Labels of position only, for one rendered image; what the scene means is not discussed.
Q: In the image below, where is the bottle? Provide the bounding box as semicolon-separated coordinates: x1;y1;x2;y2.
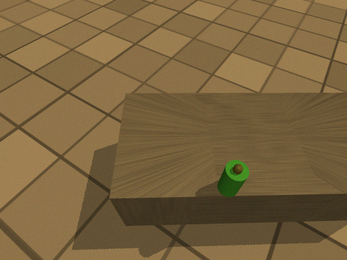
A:
217;160;249;197

